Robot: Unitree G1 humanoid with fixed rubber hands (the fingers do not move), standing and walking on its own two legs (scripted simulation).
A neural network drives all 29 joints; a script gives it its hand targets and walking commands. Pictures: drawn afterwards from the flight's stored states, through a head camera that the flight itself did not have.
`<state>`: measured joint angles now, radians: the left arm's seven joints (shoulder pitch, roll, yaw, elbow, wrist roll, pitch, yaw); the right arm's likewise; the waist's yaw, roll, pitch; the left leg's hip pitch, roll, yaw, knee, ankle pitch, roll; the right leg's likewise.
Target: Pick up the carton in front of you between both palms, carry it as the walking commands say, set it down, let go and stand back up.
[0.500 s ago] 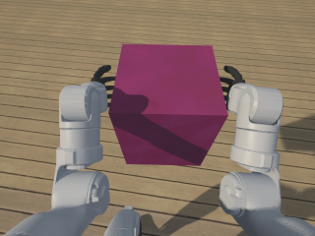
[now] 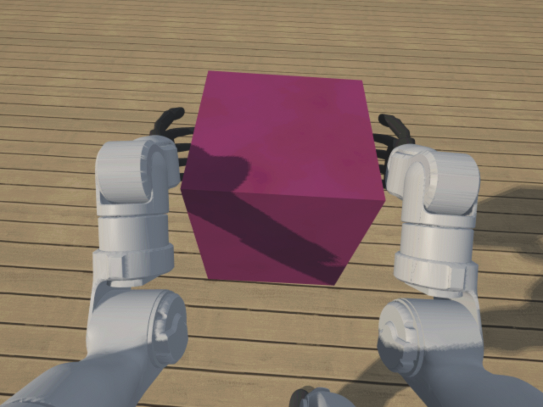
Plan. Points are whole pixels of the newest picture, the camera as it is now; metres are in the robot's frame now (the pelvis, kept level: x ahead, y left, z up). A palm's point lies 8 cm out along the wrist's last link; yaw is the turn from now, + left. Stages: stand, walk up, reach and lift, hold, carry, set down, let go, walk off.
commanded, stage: carry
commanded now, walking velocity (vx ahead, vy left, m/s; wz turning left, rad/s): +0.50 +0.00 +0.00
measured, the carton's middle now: (277, 189) +0.40 -0.01 +0.11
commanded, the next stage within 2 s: none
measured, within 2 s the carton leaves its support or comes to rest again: neither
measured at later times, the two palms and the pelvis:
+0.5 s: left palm (184, 84) +0.67 +0.17 +0.12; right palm (335, 81) +0.67 -0.13 +0.13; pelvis +0.31 +0.02 +0.01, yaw -1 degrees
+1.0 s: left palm (217, 36) +0.89 +0.13 +0.11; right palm (337, 40) +0.90 -0.17 +0.11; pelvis +0.63 -0.02 +0.02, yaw +1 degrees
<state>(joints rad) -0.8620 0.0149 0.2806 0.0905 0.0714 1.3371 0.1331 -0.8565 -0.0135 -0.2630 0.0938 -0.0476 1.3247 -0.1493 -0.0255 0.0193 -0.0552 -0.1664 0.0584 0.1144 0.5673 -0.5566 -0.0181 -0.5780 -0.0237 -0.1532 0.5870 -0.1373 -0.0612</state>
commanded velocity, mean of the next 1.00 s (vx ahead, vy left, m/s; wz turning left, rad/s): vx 0.50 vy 0.00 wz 0.00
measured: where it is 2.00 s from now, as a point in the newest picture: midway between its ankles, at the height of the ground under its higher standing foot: (268, 241)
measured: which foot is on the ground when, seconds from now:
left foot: down 0.00-0.02, up 0.04-0.42, down 0.44-0.94, up 0.96-1.00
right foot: down 0.00-0.46, up 0.48-0.90, down 0.92-1.00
